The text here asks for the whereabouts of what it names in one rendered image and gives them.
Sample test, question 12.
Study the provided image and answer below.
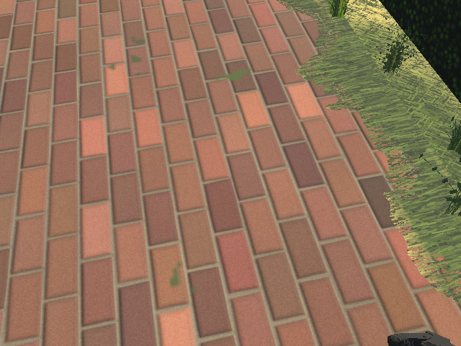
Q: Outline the right robot hand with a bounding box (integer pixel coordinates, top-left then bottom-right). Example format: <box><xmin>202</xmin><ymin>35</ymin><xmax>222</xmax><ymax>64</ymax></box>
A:
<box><xmin>388</xmin><ymin>331</ymin><xmax>455</xmax><ymax>346</ymax></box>

